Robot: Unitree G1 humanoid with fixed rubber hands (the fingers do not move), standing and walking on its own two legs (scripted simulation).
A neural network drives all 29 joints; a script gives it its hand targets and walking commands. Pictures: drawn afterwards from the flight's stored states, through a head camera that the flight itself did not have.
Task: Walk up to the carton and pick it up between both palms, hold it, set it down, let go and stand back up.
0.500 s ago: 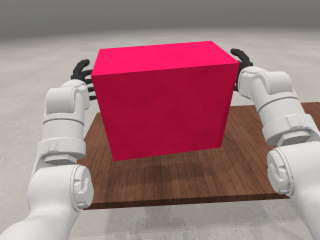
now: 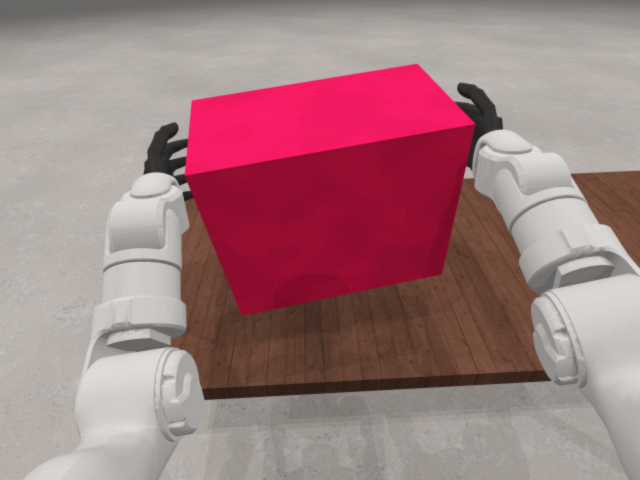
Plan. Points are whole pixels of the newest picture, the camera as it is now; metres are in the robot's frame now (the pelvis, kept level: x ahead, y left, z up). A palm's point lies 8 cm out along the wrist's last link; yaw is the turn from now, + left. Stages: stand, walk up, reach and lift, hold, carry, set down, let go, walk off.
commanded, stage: set down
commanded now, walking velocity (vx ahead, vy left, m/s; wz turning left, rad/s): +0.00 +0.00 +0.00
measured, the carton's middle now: (326, 194) +0.44 +0.03 +0.21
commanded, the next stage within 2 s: none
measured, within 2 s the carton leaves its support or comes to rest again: neither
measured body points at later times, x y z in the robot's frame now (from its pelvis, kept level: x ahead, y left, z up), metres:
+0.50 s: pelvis +0.00 +0.00 +0.00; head -0.05 +0.00 +0.45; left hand +0.40 +0.22 +0.24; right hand +0.44 -0.16 +0.27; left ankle +0.07 +0.13 -0.74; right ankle +0.01 -0.13 -0.74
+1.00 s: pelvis +0.00 +0.00 +0.00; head -0.04 +0.00 +0.45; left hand +0.40 +0.22 +0.21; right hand +0.44 -0.16 +0.24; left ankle +0.07 +0.13 -0.74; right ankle +0.01 -0.13 -0.74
